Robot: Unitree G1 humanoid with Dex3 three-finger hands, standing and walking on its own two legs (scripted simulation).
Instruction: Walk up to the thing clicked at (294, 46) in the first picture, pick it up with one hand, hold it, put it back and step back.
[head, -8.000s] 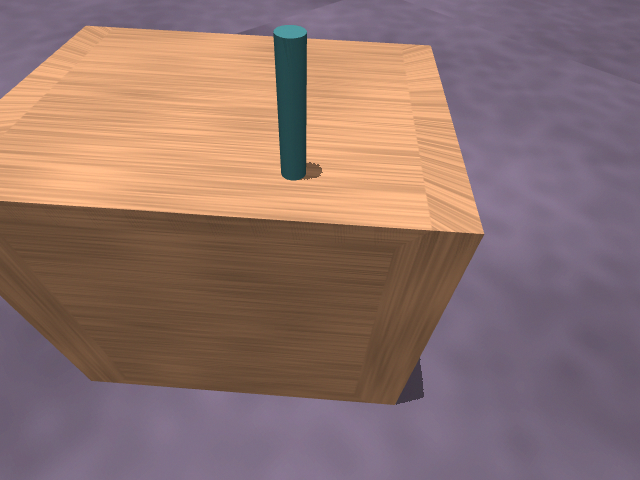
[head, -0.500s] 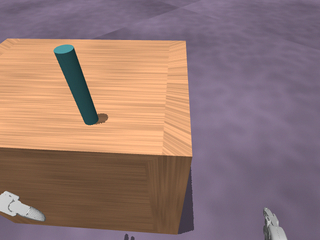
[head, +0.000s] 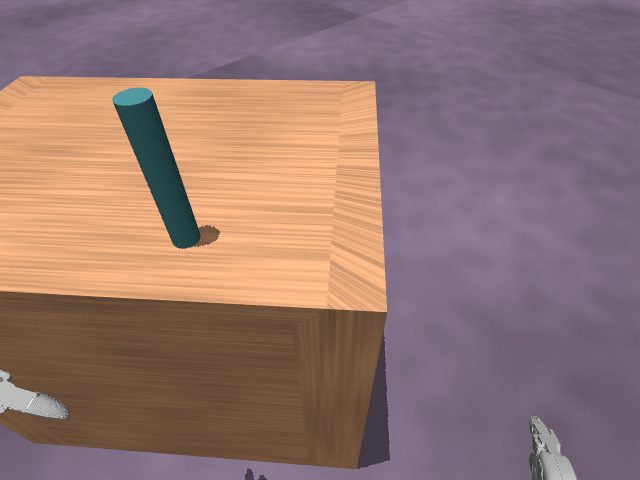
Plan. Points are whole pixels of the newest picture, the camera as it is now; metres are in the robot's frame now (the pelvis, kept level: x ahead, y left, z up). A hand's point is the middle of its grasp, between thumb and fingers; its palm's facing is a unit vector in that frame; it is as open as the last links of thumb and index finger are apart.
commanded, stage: go down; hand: left
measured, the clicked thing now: (163, 178) +0.46 +0.26 +0.14
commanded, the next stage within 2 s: none
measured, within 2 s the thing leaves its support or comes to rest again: neither
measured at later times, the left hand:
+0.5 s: hand out of the picture +0.27 +0.36 +0.20, palm faces +0.38 -0.88 -0.26, open 17.4 cm
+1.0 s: hand out of the picture +0.28 +0.39 +0.21, palm faces +0.34 -0.92 -0.17, open 17.6 cm
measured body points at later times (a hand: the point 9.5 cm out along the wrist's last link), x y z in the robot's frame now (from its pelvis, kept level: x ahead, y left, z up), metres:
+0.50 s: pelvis +0.00 +0.00 +0.00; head +0.00 +0.00 +0.45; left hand +0.24 +0.40 +0.21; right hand +0.17 -0.26 -0.10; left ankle +0.03 +0.12 -0.74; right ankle -0.04 -0.11 -0.74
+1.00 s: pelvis +0.01 +0.01 +0.00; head +0.00 +0.01 +0.45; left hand +0.25 +0.44 +0.22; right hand +0.17 -0.25 -0.10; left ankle +0.03 +0.12 -0.74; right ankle -0.04 -0.11 -0.74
